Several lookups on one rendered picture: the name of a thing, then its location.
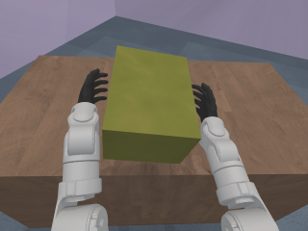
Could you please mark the carton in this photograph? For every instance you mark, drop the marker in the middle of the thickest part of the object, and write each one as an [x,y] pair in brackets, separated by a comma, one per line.
[150,113]

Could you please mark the left robot forearm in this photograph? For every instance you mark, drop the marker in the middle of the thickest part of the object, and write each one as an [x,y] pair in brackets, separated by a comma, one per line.
[81,158]

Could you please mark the right robot forearm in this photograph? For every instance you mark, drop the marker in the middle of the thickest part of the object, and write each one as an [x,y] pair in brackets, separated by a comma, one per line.
[234,188]

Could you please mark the robot right hand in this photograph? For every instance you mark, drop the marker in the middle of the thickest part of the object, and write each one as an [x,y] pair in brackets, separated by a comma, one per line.
[207,105]

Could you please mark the robot left hand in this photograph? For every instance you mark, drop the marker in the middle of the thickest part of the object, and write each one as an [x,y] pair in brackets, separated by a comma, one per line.
[88,90]

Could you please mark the pedestal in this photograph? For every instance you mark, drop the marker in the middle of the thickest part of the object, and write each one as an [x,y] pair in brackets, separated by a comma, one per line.
[265,119]

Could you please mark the left robot upper arm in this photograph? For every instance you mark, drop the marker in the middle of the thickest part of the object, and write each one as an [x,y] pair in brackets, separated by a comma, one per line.
[87,217]

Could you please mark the right robot upper arm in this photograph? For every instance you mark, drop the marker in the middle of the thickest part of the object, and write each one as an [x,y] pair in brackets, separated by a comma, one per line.
[249,219]

